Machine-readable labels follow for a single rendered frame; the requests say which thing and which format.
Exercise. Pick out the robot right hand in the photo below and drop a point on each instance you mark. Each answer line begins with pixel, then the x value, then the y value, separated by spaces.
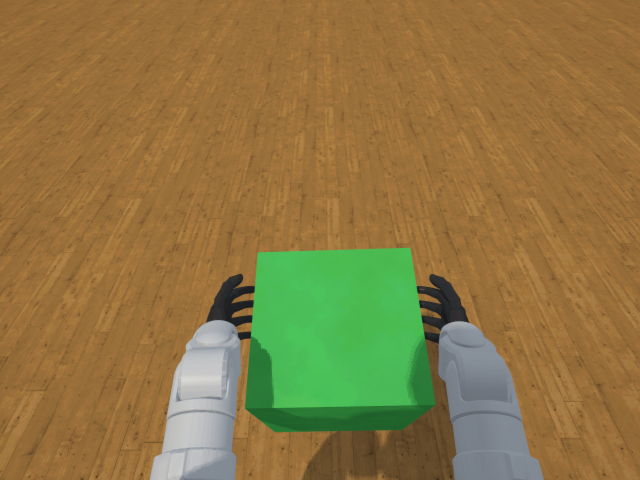
pixel 450 308

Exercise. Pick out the carton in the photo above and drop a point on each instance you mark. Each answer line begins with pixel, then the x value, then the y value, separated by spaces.
pixel 337 342

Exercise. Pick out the robot left forearm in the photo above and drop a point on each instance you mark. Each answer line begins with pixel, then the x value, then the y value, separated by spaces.
pixel 202 408

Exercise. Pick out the robot left hand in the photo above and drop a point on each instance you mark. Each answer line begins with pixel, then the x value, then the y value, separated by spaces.
pixel 223 308

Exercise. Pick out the robot right forearm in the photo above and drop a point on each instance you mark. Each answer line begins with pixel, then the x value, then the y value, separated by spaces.
pixel 489 436

